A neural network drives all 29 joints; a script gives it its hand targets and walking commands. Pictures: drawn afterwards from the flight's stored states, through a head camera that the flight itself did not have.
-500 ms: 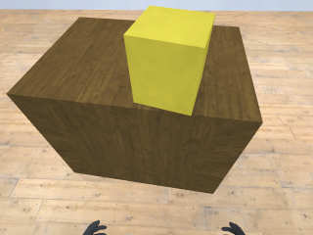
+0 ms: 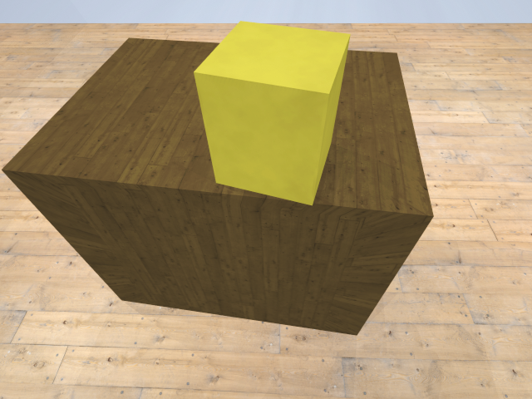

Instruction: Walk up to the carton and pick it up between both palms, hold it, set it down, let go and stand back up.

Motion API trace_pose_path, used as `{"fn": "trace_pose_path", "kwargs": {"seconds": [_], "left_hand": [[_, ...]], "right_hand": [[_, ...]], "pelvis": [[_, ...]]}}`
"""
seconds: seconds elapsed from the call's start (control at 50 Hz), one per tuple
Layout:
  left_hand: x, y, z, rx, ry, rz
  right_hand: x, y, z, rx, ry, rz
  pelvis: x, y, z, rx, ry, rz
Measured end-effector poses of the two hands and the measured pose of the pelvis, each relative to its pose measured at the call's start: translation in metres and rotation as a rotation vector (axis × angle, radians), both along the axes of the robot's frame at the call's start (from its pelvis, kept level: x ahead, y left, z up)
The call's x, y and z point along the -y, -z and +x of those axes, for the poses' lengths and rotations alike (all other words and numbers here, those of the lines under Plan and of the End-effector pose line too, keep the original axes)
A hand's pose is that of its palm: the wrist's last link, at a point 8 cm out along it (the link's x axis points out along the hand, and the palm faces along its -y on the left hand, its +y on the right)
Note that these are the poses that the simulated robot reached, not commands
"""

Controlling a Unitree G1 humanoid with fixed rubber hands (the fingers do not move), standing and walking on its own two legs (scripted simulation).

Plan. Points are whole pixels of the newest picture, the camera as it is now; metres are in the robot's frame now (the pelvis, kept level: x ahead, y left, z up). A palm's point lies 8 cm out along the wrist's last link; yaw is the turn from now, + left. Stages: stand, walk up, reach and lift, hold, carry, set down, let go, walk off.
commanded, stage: stand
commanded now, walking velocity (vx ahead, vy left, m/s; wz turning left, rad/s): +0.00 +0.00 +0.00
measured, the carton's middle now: (277, 115) +0.59 +0.01 +0.10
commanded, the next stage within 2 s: walk up in 1.98 s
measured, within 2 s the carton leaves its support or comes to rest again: neither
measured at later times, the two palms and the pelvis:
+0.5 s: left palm out of the picture -0.01 +0.19 -0.14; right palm out of the picture -0.01 -0.21 -0.15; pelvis +0.01 -0.01 +0.01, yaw +0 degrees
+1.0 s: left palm out of the picture +0.00 +0.18 -0.14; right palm out of the picture +0.00 -0.21 -0.14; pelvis +0.02 -0.02 +0.01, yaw +0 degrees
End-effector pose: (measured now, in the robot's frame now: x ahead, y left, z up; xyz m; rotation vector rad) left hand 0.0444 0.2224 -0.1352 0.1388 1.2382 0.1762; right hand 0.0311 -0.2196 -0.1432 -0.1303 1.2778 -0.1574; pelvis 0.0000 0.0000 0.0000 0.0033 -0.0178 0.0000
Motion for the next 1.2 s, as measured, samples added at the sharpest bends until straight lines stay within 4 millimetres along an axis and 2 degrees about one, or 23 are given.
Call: {"fn": "trace_pose_path", "kwargs": {"seconds": [0.14, 0.24, 0.46, 0.58, 1.2], "left_hand": [[0.007, 0.000, -0.004, -0.034, -0.013, 0.000], [0.010, 0.001, -0.015, -0.071, -0.025, -0.006], [0.026, 0.004, -0.045, -0.170, -0.043, -0.040], [0.035, 0.005, -0.055, -0.205, -0.050, -0.054], [0.043, 0.004, -0.040, -0.221, -0.035, -0.051]], "right_hand": [[-0.005, 0.002, -0.021, -0.089, 0.029, 0.018], [-0.008, 0.002, -0.030, -0.128, 0.037, 0.026], [-0.012, 0.002, -0.036, -0.180, 0.038, 0.036], [-0.013, 0.002, -0.039, -0.205, 0.034, 0.041], [-0.006, 0.002, -0.030, -0.249, 0.032, 0.045]], "pelvis": [[0.004, -0.004, 0.004, 0.012, 0.002, -0.001], [0.006, -0.006, 0.006, 0.020, 0.003, 0.000], [0.008, -0.009, 0.010, 0.024, 0.002, -0.004], [0.009, -0.009, 0.013, 0.027, 0.000, -0.004], [0.019, -0.010, 0.031, 0.015, 0.000, -0.012]]}}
